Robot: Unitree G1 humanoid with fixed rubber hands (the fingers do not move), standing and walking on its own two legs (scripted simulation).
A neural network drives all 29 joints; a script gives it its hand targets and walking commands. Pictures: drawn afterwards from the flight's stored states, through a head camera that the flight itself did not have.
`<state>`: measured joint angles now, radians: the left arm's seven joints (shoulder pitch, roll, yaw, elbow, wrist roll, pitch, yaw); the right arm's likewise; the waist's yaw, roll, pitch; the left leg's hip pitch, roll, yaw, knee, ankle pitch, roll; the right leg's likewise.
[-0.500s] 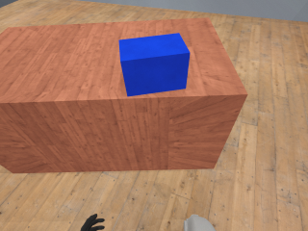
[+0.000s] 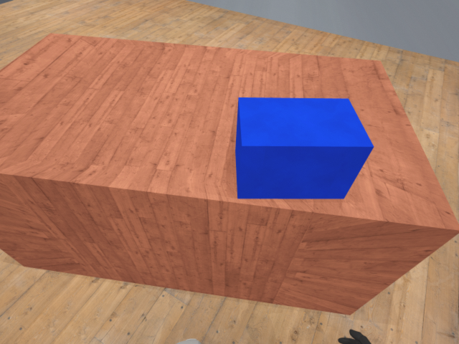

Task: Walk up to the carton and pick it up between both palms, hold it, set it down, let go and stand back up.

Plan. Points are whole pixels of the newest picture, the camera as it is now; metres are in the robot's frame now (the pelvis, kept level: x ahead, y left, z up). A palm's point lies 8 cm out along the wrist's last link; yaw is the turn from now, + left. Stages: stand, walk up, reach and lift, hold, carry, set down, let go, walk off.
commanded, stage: walk up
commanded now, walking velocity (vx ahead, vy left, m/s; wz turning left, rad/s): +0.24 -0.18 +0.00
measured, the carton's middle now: (292, 149) +0.54 -0.09 +0.03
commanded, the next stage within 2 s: none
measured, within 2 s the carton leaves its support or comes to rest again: neither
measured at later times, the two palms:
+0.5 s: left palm (159, 297) +0.23 +0.18 -0.11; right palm out of the picture +0.02 -0.28 -0.12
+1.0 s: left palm out of the picture +0.13 +0.15 -0.12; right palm out of the picture +0.12 -0.29 -0.12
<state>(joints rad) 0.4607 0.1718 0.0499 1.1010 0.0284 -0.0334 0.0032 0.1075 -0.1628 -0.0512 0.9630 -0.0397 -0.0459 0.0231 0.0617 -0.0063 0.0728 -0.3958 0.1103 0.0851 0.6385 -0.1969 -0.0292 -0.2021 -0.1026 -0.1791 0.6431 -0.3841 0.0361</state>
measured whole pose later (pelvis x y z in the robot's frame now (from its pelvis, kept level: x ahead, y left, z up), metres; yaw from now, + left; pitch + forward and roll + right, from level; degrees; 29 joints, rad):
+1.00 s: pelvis +0.09 -0.07 +0.02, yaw -1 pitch -3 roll +0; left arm 0.20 0.15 0.03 1.06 0.01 0.01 0.02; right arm 0.21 -0.14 -0.02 1.08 -0.01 0.00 -0.04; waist 0.02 -0.02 0.05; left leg -0.12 0.00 0.04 0.43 -0.26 0.01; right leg -0.21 -0.02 -0.10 0.42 -0.17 -0.02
